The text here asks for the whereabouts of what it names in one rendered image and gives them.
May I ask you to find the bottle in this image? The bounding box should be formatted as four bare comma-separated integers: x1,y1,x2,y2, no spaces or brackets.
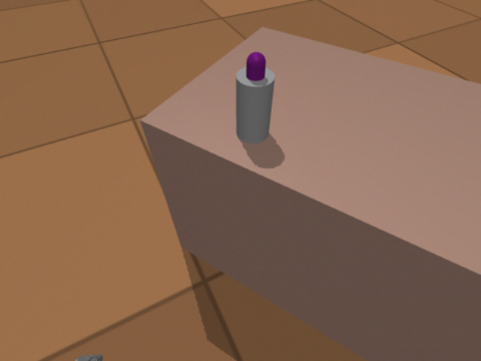
236,52,275,144

